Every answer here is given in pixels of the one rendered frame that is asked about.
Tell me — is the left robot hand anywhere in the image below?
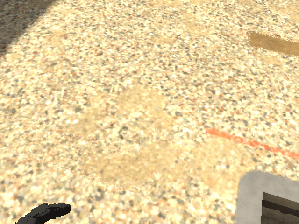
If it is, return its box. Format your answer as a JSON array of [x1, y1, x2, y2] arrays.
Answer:
[[15, 203, 71, 224]]

